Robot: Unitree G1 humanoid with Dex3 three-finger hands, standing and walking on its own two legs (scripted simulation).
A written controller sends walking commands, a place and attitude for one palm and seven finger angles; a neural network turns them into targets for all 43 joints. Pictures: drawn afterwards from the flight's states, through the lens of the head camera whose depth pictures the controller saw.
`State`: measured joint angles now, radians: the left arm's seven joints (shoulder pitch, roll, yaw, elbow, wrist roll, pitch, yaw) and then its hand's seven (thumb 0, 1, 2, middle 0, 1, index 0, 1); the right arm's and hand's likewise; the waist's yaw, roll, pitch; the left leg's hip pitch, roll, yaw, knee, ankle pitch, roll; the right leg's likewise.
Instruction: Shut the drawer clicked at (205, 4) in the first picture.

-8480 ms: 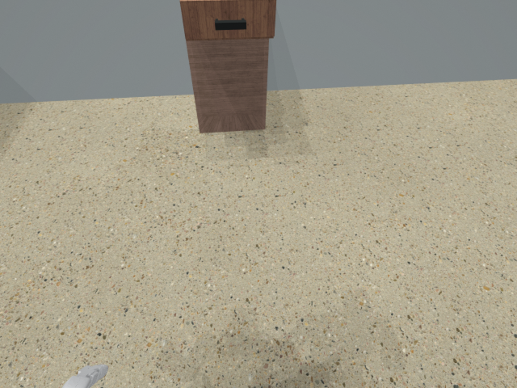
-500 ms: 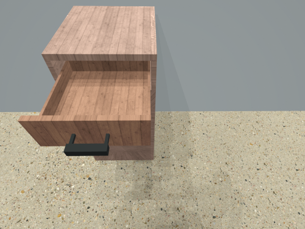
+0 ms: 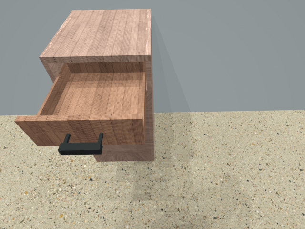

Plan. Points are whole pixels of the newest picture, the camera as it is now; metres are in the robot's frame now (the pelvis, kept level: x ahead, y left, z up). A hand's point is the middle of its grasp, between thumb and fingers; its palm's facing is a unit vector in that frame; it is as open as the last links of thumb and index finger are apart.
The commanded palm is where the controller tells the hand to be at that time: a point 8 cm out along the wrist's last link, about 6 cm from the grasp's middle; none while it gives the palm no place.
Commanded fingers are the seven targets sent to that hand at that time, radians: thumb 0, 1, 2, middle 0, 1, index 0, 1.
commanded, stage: shuffle to correct the standing spot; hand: left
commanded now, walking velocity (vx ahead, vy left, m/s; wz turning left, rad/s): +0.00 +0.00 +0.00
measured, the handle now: (82, 142) +0.35 +0.24 -0.01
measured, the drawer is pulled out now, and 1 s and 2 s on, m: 0.28 0.28 0.28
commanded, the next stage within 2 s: come to a stop and stand still in 0.26 s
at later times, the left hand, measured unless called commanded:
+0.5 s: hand out of the picture +0.04 +0.18 -0.18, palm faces +0.06 -0.97 -0.22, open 7.3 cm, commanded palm none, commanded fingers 0.00 0.90 0.90 -0.20 -0.30 -0.20 -0.30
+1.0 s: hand out of the picture +0.07 +0.14 -0.17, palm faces +0.05 -0.97 -0.25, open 7.2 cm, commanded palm none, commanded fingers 0.00 0.90 0.90 -0.20 -0.30 -0.20 -0.30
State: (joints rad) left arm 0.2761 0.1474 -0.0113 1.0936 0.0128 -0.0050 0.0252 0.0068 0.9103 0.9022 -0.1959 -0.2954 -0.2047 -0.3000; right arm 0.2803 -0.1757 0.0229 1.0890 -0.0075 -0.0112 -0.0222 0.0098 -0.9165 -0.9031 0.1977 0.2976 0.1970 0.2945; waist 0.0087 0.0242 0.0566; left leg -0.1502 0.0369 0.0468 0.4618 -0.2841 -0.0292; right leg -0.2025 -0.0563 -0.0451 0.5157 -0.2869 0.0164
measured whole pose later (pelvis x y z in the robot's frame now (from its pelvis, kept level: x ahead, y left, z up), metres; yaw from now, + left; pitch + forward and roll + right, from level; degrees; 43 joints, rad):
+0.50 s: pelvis +0.05 +0.00 -0.01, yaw +0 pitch +0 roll +1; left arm 0.30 0.16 0.03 1.09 0.02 -0.02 0.02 0.01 0.91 0.90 -0.20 -0.30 -0.20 -0.30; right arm 0.35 -0.14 0.02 1.12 -0.01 -0.02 -0.04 0.01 -0.91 -0.90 0.20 0.30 0.20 0.29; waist 0.01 0.00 0.06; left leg -0.15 0.04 0.04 0.59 -0.42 -0.03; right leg -0.19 -0.06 -0.05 0.63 -0.43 0.02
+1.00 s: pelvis +0.04 -0.04 +0.00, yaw +1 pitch -1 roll +2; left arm 0.24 0.16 0.02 1.00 0.03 0.00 0.04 0.00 0.93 0.90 -0.20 -0.30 -0.21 -0.30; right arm 0.20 -0.17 -0.03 1.05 0.00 0.03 -0.03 0.01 -0.92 -0.90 0.20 0.30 0.20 0.29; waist 0.01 0.00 0.08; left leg -0.28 0.03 0.04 0.72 -0.43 -0.01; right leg -0.21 -0.01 -0.12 0.55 -0.33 -0.07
